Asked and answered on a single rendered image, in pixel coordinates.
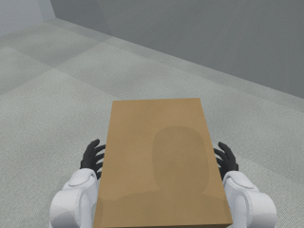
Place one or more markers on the carton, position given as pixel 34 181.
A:
pixel 160 169

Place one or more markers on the robot right forearm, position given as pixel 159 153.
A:
pixel 251 208

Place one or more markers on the robot right hand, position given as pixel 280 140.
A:
pixel 228 162

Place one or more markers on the robot left hand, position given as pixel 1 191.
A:
pixel 90 159

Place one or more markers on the robot left forearm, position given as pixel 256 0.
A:
pixel 71 207

